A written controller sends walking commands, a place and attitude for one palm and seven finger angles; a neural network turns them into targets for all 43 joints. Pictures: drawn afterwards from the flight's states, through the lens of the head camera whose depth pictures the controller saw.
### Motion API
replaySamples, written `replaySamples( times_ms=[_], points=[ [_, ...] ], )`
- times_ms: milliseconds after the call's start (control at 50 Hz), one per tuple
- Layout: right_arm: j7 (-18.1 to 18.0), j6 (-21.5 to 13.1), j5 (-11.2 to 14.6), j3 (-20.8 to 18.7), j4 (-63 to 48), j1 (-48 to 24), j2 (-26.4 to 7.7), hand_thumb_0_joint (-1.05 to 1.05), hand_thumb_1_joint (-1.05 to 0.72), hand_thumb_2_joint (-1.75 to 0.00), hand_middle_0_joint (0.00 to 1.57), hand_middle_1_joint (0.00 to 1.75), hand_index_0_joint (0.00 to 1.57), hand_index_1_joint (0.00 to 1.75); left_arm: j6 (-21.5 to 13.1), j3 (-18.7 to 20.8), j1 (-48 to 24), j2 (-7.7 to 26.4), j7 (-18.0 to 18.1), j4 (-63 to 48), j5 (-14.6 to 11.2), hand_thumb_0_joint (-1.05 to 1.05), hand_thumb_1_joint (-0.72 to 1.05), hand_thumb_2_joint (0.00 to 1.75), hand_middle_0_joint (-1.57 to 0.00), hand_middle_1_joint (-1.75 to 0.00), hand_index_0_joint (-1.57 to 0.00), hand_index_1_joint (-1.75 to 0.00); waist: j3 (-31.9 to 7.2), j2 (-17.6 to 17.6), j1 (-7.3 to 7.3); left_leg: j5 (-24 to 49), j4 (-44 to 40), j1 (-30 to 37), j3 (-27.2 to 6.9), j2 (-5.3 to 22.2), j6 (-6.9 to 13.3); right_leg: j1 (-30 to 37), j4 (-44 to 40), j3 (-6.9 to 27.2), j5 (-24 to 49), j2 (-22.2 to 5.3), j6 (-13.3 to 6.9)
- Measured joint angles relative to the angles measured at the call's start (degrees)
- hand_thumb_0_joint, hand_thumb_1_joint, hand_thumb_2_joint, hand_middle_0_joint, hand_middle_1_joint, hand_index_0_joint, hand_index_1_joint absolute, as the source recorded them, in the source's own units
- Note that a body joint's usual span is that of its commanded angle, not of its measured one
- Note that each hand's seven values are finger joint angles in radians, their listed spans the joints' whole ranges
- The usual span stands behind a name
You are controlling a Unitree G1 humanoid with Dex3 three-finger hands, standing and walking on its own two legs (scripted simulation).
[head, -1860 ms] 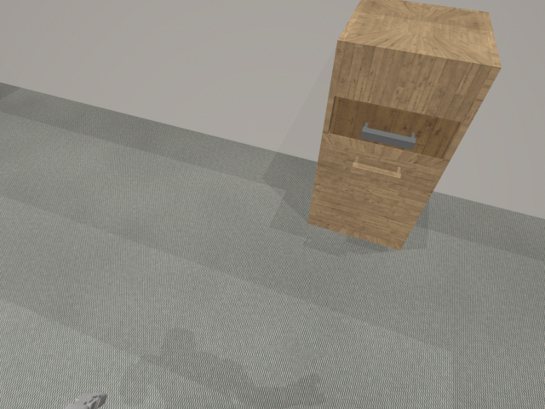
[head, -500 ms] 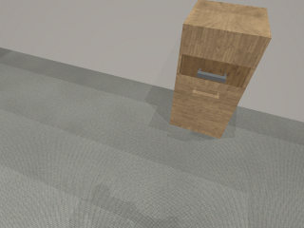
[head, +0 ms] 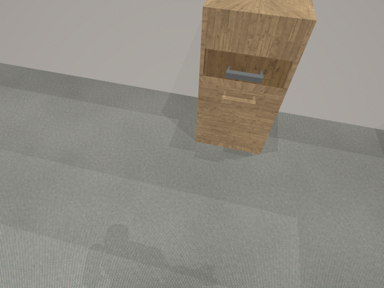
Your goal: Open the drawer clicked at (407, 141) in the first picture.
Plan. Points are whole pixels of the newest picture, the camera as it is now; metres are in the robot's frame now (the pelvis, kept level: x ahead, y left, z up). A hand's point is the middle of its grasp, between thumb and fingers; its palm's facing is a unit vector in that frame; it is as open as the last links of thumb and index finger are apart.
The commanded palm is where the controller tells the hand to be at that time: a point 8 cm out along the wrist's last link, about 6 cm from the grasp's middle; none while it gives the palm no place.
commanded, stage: walk to a spot facing it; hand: left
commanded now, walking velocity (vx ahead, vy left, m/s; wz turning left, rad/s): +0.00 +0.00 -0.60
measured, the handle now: (244, 73) +1.02 -0.17 -0.16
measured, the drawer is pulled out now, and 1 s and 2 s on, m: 0.00 0.00 0.00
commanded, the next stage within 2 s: turn to face it in 1.94 s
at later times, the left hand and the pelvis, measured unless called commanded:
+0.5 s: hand out of the picture +0.09 +0.20 -0.16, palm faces -0.18 -0.95 -0.25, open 7.4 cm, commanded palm none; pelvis -0.01 +0.01 +0.01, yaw -15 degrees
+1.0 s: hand (142, 260) +0.20 +0.14 -0.15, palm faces -0.59 -0.78 -0.20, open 7.4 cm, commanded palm none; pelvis -0.01 +0.04 +0.00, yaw -36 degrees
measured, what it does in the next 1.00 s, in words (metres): steps on the spot, turning right: left foot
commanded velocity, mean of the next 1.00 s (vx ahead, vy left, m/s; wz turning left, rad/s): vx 0.05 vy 0.00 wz -0.60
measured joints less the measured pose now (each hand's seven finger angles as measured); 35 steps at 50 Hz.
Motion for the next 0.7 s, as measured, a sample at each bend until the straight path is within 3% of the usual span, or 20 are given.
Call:
replaySamples(
  times_ms=[60,120,160,200,260,440,520,560,600,640,700],
  points=[
    [0.04,0.01,-0.15,-0.43,-0.63,0.59,0.99,0.00,-0.91,-0.90,0.20,0.30,0.21,0.30,0.43,0.67,0.47,-1.33,-0.38,-1.29,0.04,0.01,0.91,0.90,-0.20,-0.30,-0.20,-0.30,1.33,0.18,0.45,-1.52,2.56,-0.19,2.12,1.00,-0.18,-3.12,9.38,-3.92,-6.97,-1.17,0.65],
    [0.17,0.58,-0.26,-0.89,-1.16,1.44,1.06,0.01,-0.91,-0.90,0.20,0.30,0.21,0.30,-0.51,1.10,1.90,-2.51,-0.72,-2.96,0.26,0.01,0.91,0.90,-0.20,-0.30,-0.20,-0.30,1.38,1.74,0.84,-4.48,8.97,-2.58,2.96,3.37,-1.17,-1.09,5.56,-6.86,-4.52,-1.90,-0.01],
    [0.09,1.60,-0.05,-1.34,-1.28,1.00,0.88,0.01,-0.91,-0.90,0.20,0.30,0.21,0.30,-1.47,0.97,2.18,-3.37,-0.14,-3.38,0.29,0.01,0.91,0.90,-0.20,-0.30,-0.20,-0.30,1.86,2.91,0.74,-9.71,19.77,-7.67,-1.48,2.83,-1.76,-2.16,6.55,-7.17,-4.85,-0.59,-2.25],
    [0.03,2.06,0.01,-1.65,-1.28,0.32,0.77,0.01,-0.91,-0.90,0.20,0.29,0.21,0.30,-1.61,0.88,2.49,-4.18,0.29,-3.49,0.21,0.01,0.91,0.90,-0.20,-0.30,-0.20,-0.30,2.35,3.28,0.88,-9.44,27.99,-11.51,-4.85,1.27,-1.99,-1.65,4.47,-6.56,-3.77,0.23,-3.37],
    [0.13,1.71,-0.11,-1.85,-1.85,-0.44,0.78,0.01,-0.91,-0.90,0.20,0.29,0.21,0.30,-1.49,0.84,3.14,-4.75,0.45,-3.26,0.06,0.01,0.91,0.90,-0.20,-0.30,-0.20,-0.30,2.23,2.91,0.79,-5.41,31.60,-14.40,-6.20,0.39,-2.69,-0.24,-0.96,-4.83,-0.19,0.91,-3.43],
    [-0.45,1.13,0.18,-2.04,-3.65,-1.91,0.59,0.01,-0.91,-0.90,0.20,0.29,0.20,0.30,-1.33,1.99,3.29,-3.59,0.45,-3.40,0.27,0.01,0.91,0.90,-0.21,-0.30,-0.20,-0.30,-0.06,0.99,1.47,-4.88,20.63,-10.96,-7.27,-0.81,-3.26,0.30,-7.92,1.24,4.83,2.19,-2.12],
    [-0.73,0.55,0.67,-1.79,-4.72,-2.48,0.82,0.01,-0.91,-0.90,0.20,0.29,0.20,0.30,-0.80,2.68,2.40,-2.15,0.59,-3.90,0.47,0.01,0.91,0.90,-0.21,-0.30,-0.20,-0.30,-0.83,0.03,2.05,-5.75,10.62,-6.64,-7.48,-1.95,-2.41,-0.91,-7.56,3.93,5.37,2.97,-0.71],
    [-0.84,-0.28,0.88,-1.39,-5.59,-2.18,1.03,0.01,-0.91,-0.90,0.20,0.29,0.20,0.30,-0.40,2.99,2.04,-1.25,0.65,-4.07,0.31,0.01,0.91,0.90,-0.20,-0.30,-0.20,-0.30,-1.42,-0.46,1.75,-2.30,1.86,-2.93,-7.20,-2.31,-1.73,-2.09,-6.11,5.17,5.05,3.56,0.37],
    [-0.90,-1.11,0.58,-0.91,-6.23,-1.47,1.79,0.01,-0.91,-0.90,0.20,0.29,0.20,0.30,0.21,3.61,1.27,0.03,0.53,-4.07,0.10,0.01,0.91,0.90,-0.20,-0.30,-0.20,-0.30,-1.46,-1.98,1.16,-0.58,-0.58,-1.69,-6.00,-2.85,0.64,-4.65,0.11,5.04,-0.69,3.29,0.99],
    [-0.85,-1.16,0.05,-0.27,-6.45,-0.42,2.52,0.01,-0.91,-0.90,0.20,0.29,0.20,0.30,0.63,4.26,0.40,0.97,0.16,-3.86,0.51,0.01,0.91,0.90,-0.20,-0.30,-0.20,-0.30,-1.14,-2.54,0.89,-0.66,-0.49,-0.77,-4.62,-2.37,1.94,-8.41,12.64,1.92,-7.03,2.93,2.32],
    [-0.90,-1.05,-0.35,0.32,-6.07,1.49,3.38,0.01,-0.91,-0.90,0.20,0.29,0.21,0.30,0.62,4.83,-0.23,1.93,-0.66,-4.30,0.69,0.01,0.91,0.90,-0.20,-0.30,-0.19,-0.30,-0.97,-2.60,0.84,0.06,-2.63,1.37,-2.76,-1.18,2.41,-12.10,27.41,-2.18,-7.05,1.09,3.71]
  ],
)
